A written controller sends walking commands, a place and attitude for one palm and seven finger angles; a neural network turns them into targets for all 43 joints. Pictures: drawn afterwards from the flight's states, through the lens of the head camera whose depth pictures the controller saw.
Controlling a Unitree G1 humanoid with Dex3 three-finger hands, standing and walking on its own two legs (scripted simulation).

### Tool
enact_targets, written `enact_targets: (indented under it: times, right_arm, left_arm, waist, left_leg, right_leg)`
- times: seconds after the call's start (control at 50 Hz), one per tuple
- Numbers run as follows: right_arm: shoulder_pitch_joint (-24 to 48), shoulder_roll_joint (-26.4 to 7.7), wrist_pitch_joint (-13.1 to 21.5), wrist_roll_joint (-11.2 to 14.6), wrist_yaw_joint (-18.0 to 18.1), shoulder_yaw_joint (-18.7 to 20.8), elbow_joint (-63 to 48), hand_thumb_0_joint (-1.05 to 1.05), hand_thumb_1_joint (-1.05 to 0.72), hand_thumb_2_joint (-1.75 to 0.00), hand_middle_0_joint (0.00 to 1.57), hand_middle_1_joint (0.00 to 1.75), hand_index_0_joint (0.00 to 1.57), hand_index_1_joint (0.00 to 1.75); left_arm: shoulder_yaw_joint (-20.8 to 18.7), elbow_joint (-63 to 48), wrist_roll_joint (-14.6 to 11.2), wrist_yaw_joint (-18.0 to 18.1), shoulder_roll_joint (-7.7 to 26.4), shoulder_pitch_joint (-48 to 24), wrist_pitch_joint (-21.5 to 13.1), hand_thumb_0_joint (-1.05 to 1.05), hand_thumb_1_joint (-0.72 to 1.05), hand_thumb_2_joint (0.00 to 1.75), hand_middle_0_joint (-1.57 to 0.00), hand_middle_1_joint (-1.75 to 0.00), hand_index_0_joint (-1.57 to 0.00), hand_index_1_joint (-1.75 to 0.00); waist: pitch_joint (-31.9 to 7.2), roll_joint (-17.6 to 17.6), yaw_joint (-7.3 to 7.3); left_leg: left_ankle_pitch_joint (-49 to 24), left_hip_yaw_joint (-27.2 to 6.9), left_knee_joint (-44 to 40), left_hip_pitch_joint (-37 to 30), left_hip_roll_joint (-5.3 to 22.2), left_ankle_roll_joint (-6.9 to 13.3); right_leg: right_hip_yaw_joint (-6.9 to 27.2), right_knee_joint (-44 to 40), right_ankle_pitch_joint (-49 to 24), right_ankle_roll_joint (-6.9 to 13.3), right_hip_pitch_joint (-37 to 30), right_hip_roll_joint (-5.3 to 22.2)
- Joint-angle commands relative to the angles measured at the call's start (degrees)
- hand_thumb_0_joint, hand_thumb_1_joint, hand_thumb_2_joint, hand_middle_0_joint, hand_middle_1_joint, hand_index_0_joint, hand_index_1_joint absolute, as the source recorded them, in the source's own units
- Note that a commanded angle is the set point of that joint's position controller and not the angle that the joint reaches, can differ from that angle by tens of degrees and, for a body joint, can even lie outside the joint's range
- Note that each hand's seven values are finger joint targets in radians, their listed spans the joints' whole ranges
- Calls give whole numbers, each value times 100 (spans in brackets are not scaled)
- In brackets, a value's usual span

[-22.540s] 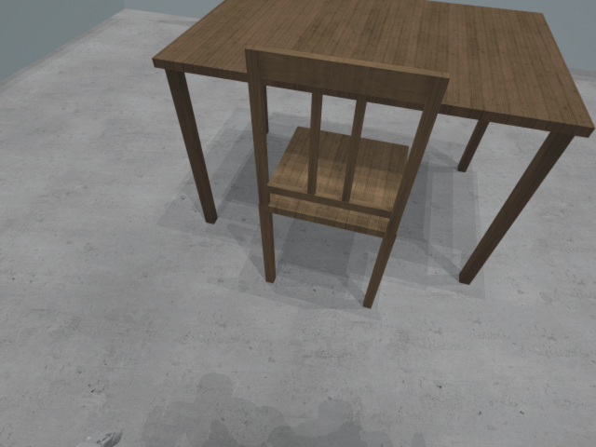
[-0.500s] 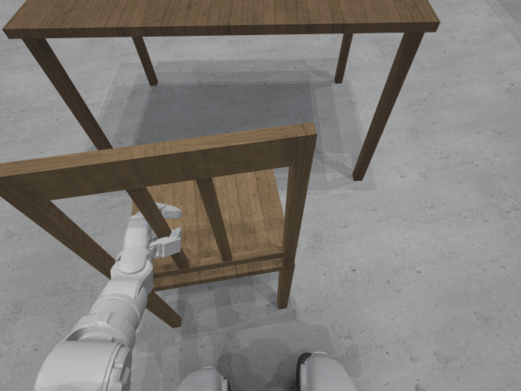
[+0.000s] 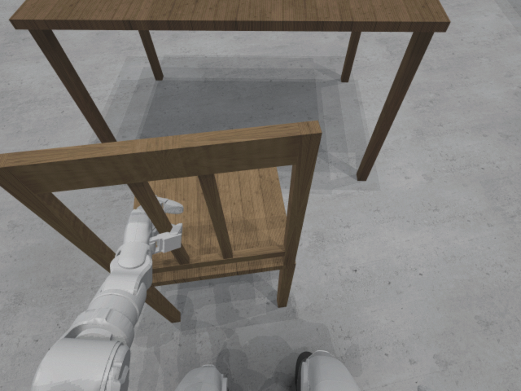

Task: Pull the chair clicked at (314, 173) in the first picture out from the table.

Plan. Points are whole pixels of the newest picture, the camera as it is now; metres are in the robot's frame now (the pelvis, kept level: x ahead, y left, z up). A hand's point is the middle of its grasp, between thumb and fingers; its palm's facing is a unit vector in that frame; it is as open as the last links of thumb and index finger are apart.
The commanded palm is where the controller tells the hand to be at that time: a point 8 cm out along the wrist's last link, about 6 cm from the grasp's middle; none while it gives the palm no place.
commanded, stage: step backward, pulling the chair out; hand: left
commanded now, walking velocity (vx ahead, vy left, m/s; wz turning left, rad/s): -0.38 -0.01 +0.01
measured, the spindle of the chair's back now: (165, 228) +0.38 +0.20 -0.06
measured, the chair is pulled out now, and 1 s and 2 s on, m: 0.40 0.46 0.56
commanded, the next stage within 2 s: stop walking, hand still on the chair in 1.60 s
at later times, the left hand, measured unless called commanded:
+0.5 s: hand (173, 236) +0.36 +0.18 -0.05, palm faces +0.13 -0.96 -0.23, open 5.8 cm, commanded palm +0.35 +0.23 -0.04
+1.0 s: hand (166, 267) +0.30 +0.18 -0.05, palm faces +0.12 -0.97 -0.21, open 5.7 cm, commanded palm +0.30 +0.23 -0.04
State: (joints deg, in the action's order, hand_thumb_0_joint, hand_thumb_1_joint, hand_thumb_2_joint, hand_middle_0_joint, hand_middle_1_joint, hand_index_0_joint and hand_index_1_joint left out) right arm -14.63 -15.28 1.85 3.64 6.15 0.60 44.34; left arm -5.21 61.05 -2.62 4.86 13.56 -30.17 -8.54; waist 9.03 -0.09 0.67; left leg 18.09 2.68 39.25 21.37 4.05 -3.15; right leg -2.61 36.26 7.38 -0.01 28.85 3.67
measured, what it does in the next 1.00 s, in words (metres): steps on the spot: left foot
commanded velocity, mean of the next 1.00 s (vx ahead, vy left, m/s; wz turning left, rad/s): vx -0.38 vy -0.02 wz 0.01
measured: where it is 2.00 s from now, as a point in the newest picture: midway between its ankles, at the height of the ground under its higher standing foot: outside the picture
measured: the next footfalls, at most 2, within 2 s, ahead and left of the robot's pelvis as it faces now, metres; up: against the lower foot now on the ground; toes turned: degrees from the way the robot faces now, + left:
left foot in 0.98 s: -0.09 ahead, +0.15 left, +0.00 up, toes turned +5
right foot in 1.18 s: +0.03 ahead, -0.13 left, +0.00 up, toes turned -2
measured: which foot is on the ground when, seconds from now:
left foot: down 0.00-0.78, up 0.80-0.96, down 0.98-1.00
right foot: down 0.00-1.00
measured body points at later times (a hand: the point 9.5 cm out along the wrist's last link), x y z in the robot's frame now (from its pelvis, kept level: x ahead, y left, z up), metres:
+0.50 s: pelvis -0.02 +0.00 +0.01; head +0.07 -0.01 +0.44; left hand +0.35 +0.23 -0.03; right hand +0.06 -0.26 -0.14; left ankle +0.00 +0.15 -0.72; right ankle +0.06 -0.12 -0.72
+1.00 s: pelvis -0.07 +0.00 +0.01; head +0.01 +0.00 +0.45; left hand +0.29 +0.23 -0.03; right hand +0.01 -0.28 -0.13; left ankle -0.13 +0.14 -0.72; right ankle +0.06 -0.13 -0.72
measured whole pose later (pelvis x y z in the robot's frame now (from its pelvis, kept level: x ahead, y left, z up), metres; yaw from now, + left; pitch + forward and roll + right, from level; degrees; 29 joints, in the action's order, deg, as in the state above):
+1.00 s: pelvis -0.07 +0.00 +0.01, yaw +2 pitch +3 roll +2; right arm -14.4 -16.7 2.3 3.7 6.1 0.4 46.2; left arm -6.5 62.9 -2.4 4.7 13.1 -31.4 -7.5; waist 6.2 0.9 3.3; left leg 22.8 2.1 33.3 13.5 0.9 -1.6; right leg -3.4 32.8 5.5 -0.7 30.2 6.0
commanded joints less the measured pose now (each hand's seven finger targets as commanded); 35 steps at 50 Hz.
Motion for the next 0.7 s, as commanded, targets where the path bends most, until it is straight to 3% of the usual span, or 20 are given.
enact_targets:
  times: [0.0, 0.02, 0.04, 0.06, 0.12, 0.16, 0.18, 0.2, 0.24, 0.26, 0.3, 0.32, 0.34, 0.38, 0.42, 0.46, 0.52, 0.56, 0.6, 0.68]
  right_arm:
    - [-206, -786, 162, -18, 92, 286, -465, 0, -90, -90, 20, 30, 20, 30]
    - [-262, -751, 152, -18, 70, 279, -407, 0, -90, -90, 20, 30, 20, 30]
    - [-382, -781, 133, 8, 68, 300, -323, 0, -90, -90, 20, 30, 20, 30]
    - [-382, -754, 140, 5, 41, 294, -285, 0, -90, -90, 20, 30, 20, 30]
    - [-296, -659, 171, -5, 9, 152, -244, 0, -90, -90, 20, 30, 20, 30]
    - [-277, -787, 158, -6, 73, 147, -254, 0, -90, -90, 20, 30, 20, 30]
    - [-210, -881, 160, -31, 102, 179, -336, 0, -90, -90, 20, 30, 20, 30]
    - [-76, -897, 147, -42, 100, 192, -414, 0, -90, -90, 20, 30, 20, 30]
    - [-46, -866, 84, -60, 63, 210, -511, 0, -90, -90, 20, 30, 20, 30]
    - [-61, -790, 79, -89, 44, 173, -544, 0, -90, -90, 20, 30, 20, 30]
    - [-161, -786, 107, -89, 21, 226, -498, 0, -90, -90, 20, 30, 20, 30]
    - [-239, -798, 123, -93, 7, 263, -469, 0, -90, -90, 20, 30, 20, 30]
    - [-374, -823, 115, -91, 14, 292, -433, 0, -90, -90, 20, 30, 20, 30]
    - [-394, -810, 105, -80, 21, 307, -291, 0, -90, -90, 20, 30, 20, 30]
    - [-245, -845, 92, -47, 77, 352, -264, 0, -90, -90, 20, 30, 20, 30]
    - [-218, -815, 73, -22, 91, 276, -249, 0, -90, -90, 20, 30, 20, 30]
    - [-82, -852, 72, -18, 139, 256, -337, 0, -90, -90, 20, 30, 20, 30]
    - [-2, -864, 12, -47, 114, 253, -416, 0, -90, -90, 20, 30, 20, 30]
    - [91, -820, -2, -62, 76, 247, -538, 0, -90, -90, 20, 30, 20, 30]
    - [-34, -827, 27, -48, 26, 267, -617, 0, -90, -90, 20, 30, 20, 30]
  left_arm:
    - [-199, -1238, 14, 175, 1382, -2040, -420, 0, 90, 90, -50, -145, -50, -145]
    - [-200, -1115, 24, 171, 1447, -1945, -379, 0, 90, 90, -50, -145, -50, -145]
    - [-301, -911, -32, 190, 1588, -1763, -280, 0, 90, 90, -50, -145, -50, -145]
    - [-340, -928, -6, 201, 1649, -1786, -243, 0, 90, 90, -50, -145, -50, -145]
    - [-415, -991, 29, 169, 1664, -1918, -288, 0, 90, 90, -50, -145, -50, -145]
    - [-393, -927, -11, 160, 1577, -1877, -300, 0, 90, 90, -50, -145, -50, -145]
    - [-358, -982, -11, 150, 1473, -1915, -325, 0, 90, 90, -50, -145, -50, -145]
    - [-252, -1168, -7, 148, 1366, -2052, -368, 0, 90, 90, -50, -145, -50, -145]
    - [-208, -1237, 15, 181, 1258, -2304, -381, 0, 90, 90, -50, -145, -50, -145]
    - [-129, -1322, 53, 175, 1147, -2391, -385, 0, 90, 90, -50, -145, -50, -145]
    - [-166, -1301, 63, 162, 1112, -2349, -419, 0, 90, 90, -50, -145, -50, -145]
    - [-132, -1270, 77, 138, 1071, -2329, -455, 0, 90, 90, -50, -145, -50, -145]
    - [-176, -1121, 74, 124, 1182, -2280, -426, 0, 90, 90, -50, -145, -50, -145]
    - [-148, -1087, 90, 138, 1282, -2325, -462, 0, 90, 90, -50, -145, -50, -145]
    - [-308, -1010, 36, 181, 1523, -2235, -385, 0, 90, 90, -50, -145, -50, -145]
    - [-318, -924, -6, 164, 1582, -2150, -322, 0, 90, 90, -50, -145, -50, -145]
    - [-345, -977, -4, 174, 1516, -2283, -343, 0, 90, 90, -50, -145, -50, -145]
    - [-300, -1024, 15, 167, 1400, -2217, -351, 0, 90, 90, -50, -145, -50, -145]
    - [-240, -1193, 58, 165, 1303, -2441, -418, 0, 90, 90, -50, -145, -50, -145]
    - [-201, -1229, 82, 136, 1252, -2372, -446, 0, 90, 90, -50, -145, -50, -145]
  waist:
    - [-2573, 335, 51]
    - [-2448, 593, 48]
    - [-2329, 994, 32]
    - [-2404, 1052, 16]
    - [-2621, 927, -2]
    - [-2472, 505, -21]
    - [-2413, 58, -74]
    - [-2365, -788, -84]
    - [-2226, -1424, -103]
    - [-2107, -1565, -88]
    - [-2231, -1031, -83]
    - [-2410, -670, -37]
    - [-2584, -142, 50]
    - [-2768, 148, 184]
    - [-3091, 446, 151]
    - [-2956, 237, 103]
    - [-2770, 331, 13]
    - [-2677, -642, -8]
    - [-2577, -1217, -47]
    - [-2378, -1061, -36]
  left_leg:
    - [-9, -500, -67, -361, 423, 209]
    - [1083, -406, 194, -461, 164, 165]
    - [1220, -332, 526, -667, 8, 154]
    - [1142, -237, 729, -868, -82, 166]
    - [717, -207, 55, -1024, -91, 204]
    - [182, -489, -980, -956, 211, 312]
    - [-387, -873, -1301, -788, 559, 457]
    - [-824, -1102, -1442, -629, 952, 575]
    - [-1205, -1276, -1665, -25, 1487, 788]
    - [-1504, -1206, -1637, -7, 1528, 823]
    - [-2912, -1121, -1016, -641, 1489, 784]
    - [-3466, -1020, -555, -1007, 1358, 647]
    - [-3429, -968, -210, -1149, 1139, 434]
    - [-2254, -583, 65, -979, 642, 83]
    - [-1131, -454, 382, -1011, 365, 22]
    - [-635, -499, 18, -951, 374, 76]
    - [-968, -771, -719, -897, 669, 319]
    - [-1201, -1138, -1167, -510, 1115, 573]
    - [-1424, -1225, -1270, -130, 1350, 696]
    - [-668, -995, -1004, 148, 1221, 656]
  right_leg:
    - [1412, -705, -795, 457, -1253, 1177]
    - [1588, -1296, 375, 537, -777, 1433]
    - [1713, -1741, 1084, 625, -471, 1554]
    - [1733, -2044, 1527, 618, -426, 1660]
    - [1418, -1786, 755, 485, -990, 1573]
    - [1068, -1211, 265, 288, -1173, 1200]
    - [850, -831, 184, 125, -1223, 845]
    - [632, -192, 170, 32, -1164, 534]
    - [303, 680, 791, -31, -1413, 179]
    - [217, 837, 1021, -28, -1373, 123]
    - [250, 399, 348, 31, -1415, 172]
    - [370, -73, -781, 106, -1568, 295]
    - [611, -395, -2089, 202, -1746, 457]
    - [1189, -464, -3442, 562, -1899, 1185]
    - [1309, -636, -3714, 676, -1973, 1514]
    - [1232, -728, -3099, 568, -1834, 1543]
    - [821, -701, -1077, 208, -1471, 990]
    - [516, -56, -271, 41, -1619, 523]
    - [327, 417, 226, 51, -1758, 291]
    - [349, 250, 442, 173, -1760, 273]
